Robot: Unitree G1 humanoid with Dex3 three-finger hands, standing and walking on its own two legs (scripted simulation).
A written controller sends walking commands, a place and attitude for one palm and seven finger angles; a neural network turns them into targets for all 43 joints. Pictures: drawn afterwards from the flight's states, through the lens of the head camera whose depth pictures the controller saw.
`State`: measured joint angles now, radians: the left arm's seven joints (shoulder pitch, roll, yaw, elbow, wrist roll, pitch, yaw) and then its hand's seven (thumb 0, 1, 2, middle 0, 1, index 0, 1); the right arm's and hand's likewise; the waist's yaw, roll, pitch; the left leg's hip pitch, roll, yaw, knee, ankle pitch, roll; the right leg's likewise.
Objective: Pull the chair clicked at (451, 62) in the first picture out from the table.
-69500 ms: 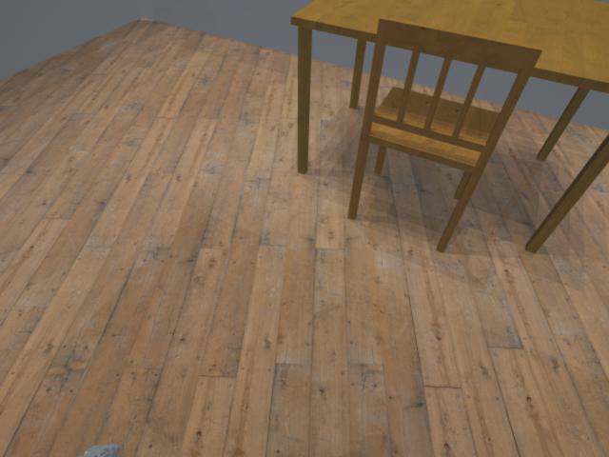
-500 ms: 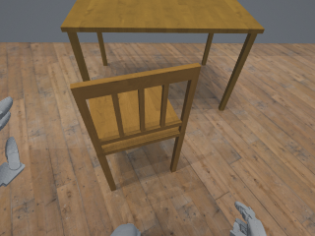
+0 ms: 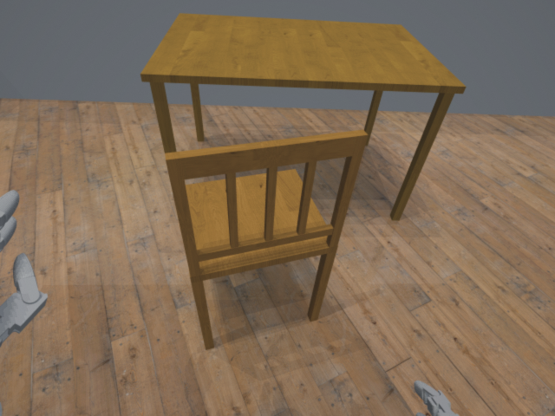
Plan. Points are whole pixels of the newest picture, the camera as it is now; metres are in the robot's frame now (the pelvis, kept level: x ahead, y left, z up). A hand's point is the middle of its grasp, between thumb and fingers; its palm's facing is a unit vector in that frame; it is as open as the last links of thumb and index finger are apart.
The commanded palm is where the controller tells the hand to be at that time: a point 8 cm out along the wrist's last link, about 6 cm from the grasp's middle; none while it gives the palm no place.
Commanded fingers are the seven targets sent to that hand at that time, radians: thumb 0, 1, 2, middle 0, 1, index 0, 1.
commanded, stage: stop stepping back and stand still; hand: left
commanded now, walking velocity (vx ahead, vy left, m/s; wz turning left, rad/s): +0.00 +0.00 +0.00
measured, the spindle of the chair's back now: (270, 205) +0.62 +0.05 -0.09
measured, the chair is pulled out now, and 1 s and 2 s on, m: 0.44 0.44 0.44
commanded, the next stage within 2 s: let the arm hang, fingers relaxed in 0.48 s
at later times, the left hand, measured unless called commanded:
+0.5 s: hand (61, 272) +0.22 +0.27 +0.16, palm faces +0.39 -0.80 -0.46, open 7.4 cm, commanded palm +0.16 +0.30 +0.18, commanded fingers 0.00 0.90 0.90 -0.20 -0.30 -0.20 -0.30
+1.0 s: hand out of the picture -0.02 +0.19 -0.17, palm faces +0.03 -0.98 -0.19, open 7.0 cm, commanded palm none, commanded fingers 0.00 0.90 0.90 -0.20 -0.30 -0.20 -0.30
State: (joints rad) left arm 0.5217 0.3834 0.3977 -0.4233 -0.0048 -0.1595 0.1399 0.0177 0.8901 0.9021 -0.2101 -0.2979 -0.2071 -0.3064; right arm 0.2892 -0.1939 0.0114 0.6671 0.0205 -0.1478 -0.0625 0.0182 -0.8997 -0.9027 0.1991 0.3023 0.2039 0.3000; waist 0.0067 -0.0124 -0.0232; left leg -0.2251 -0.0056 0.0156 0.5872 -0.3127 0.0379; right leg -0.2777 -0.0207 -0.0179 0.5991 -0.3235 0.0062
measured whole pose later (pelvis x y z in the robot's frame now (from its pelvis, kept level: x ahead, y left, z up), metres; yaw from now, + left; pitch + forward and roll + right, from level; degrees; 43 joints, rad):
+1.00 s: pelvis +0.01 +0.00 +0.01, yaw +1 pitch -1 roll -1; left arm 0.34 0.22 -0.01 1.02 0.01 0.05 0.02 -0.01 1.00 0.90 -0.21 -0.30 -0.20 -0.30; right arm 0.33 -0.17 0.01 0.99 -0.01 0.02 -0.01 0.01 -0.90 -0.90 0.20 0.30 0.20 0.30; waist 0.01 -0.03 0.07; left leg -0.22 -0.02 -0.01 0.49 -0.26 0.04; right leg -0.24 -0.03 -0.04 0.43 -0.19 0.02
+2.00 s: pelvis +0.02 -0.03 +0.01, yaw +0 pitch -1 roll +0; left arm 0.28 0.14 -0.01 1.10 0.01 0.01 0.03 0.01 0.92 0.90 -0.20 -0.30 -0.20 -0.30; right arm 0.33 -0.13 0.00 1.09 -0.01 -0.01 -0.03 0.01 -0.91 -0.90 0.20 0.30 0.20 0.30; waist -0.01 0.00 0.07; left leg -0.16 0.01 0.00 0.43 -0.25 0.00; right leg -0.20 0.00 -0.03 0.42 -0.19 -0.01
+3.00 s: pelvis +0.02 -0.02 +0.01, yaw +0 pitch -1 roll +0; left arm 0.28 0.13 -0.01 1.10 0.01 0.01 0.04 0.02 0.92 0.90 -0.20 -0.30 -0.20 -0.30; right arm 0.32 -0.11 0.00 1.09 -0.01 -0.02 -0.04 0.01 -0.91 -0.90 0.20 0.30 0.20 0.30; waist 0.00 0.00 0.07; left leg -0.15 0.00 0.00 0.43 -0.25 0.00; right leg -0.21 -0.01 -0.03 0.43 -0.20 -0.01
